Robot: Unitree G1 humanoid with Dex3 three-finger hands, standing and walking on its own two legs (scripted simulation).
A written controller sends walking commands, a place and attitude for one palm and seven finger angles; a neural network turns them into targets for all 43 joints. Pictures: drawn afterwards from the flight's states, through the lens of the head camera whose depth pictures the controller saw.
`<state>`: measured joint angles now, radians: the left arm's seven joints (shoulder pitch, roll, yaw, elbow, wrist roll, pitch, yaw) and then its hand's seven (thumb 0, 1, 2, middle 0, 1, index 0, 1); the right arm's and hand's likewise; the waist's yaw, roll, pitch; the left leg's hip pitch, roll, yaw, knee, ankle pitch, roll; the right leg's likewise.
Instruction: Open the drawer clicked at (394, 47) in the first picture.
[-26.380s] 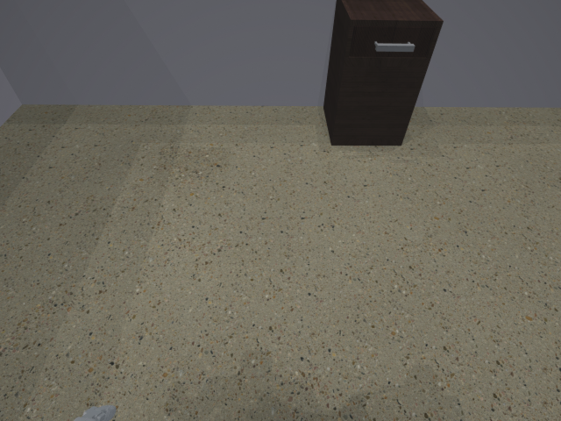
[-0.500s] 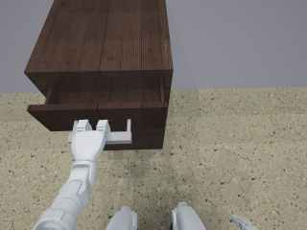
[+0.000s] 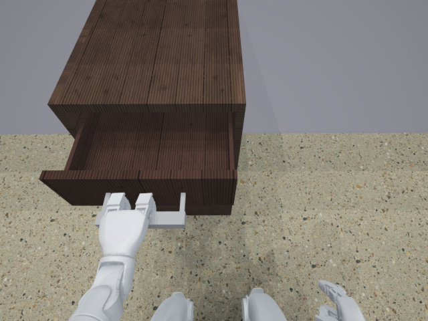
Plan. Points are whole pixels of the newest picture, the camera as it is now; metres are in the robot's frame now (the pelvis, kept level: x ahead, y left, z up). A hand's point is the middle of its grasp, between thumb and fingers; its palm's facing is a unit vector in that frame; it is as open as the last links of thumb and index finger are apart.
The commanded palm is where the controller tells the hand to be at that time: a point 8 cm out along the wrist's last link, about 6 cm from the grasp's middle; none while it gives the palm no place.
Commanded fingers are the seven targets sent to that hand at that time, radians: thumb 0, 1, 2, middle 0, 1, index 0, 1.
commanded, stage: pull the drawer open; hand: left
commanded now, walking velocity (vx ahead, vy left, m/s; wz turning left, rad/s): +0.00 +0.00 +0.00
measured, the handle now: (143, 208) +0.34 +0.16 -0.06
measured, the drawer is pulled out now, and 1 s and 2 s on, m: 0.17 0.28 0.30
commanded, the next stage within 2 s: open the thumb to release the handle in 1.30 s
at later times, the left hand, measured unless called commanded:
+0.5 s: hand (130, 263) +0.24 +0.18 -0.08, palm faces -0.08 -0.10 -0.99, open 6.1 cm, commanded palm +0.21 +0.18 -0.03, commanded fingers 0.00 0.90 0.90 -0.40 -1.35 -0.40 -1.35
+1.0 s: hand (124, 296) +0.18 +0.18 -0.08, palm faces -0.12 -0.11 -0.99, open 6.2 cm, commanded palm +0.15 +0.18 -0.03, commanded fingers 0.00 0.90 0.90 -0.40 -1.35 -0.40 -1.35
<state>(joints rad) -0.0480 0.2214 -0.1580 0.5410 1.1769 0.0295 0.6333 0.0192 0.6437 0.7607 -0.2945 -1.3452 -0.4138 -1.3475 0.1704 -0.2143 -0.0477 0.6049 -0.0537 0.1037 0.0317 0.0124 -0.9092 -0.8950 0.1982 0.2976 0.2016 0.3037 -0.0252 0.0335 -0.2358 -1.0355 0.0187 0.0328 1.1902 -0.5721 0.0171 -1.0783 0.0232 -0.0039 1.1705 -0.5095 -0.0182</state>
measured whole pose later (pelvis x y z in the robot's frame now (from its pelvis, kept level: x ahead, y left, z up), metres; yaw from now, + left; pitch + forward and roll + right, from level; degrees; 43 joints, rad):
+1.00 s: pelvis +0.00 -0.02 -0.02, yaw +1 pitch +23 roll +1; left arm 0.42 0.24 -0.14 0.16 1.19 -0.07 0.61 0.05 0.62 0.71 -0.31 -1.35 -0.42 -1.35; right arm 0.13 -0.21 -0.01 0.50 -0.09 0.06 0.04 0.02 -0.91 -0.90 0.20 0.30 0.20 0.30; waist 0.02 0.04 -0.26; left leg -1.08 0.02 0.02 1.28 -0.62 -0.01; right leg -1.13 0.02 -0.01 1.29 -0.57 -0.04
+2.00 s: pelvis -0.02 -0.03 -0.03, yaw +2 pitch +23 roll +1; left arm 0.43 0.28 -0.09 0.12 1.15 -0.12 0.62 0.00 -0.39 0.35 -0.33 -1.23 -0.32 -1.21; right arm 0.12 -0.23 -0.02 0.52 -0.08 0.06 0.00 0.02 -0.91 -0.90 0.20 0.30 0.20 0.30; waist 0.04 0.04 -0.25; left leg -1.15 0.01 0.00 1.35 -0.60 -0.02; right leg -1.20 0.01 -0.04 1.35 -0.56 -0.06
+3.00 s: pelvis -0.01 -0.01 +0.01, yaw +1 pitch +18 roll +0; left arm 0.43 0.29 -0.17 0.09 1.11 -0.02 0.57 0.00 -0.49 0.30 -0.32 -1.20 -0.41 -1.22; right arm 0.16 -0.22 -0.01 0.49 -0.07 0.08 0.01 0.02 -0.91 -0.90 0.20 0.30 0.20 0.30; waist 0.03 0.05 -0.21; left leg -0.93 0.01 0.01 1.17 -0.55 0.00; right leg -0.97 0.01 -0.02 1.15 -0.51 -0.03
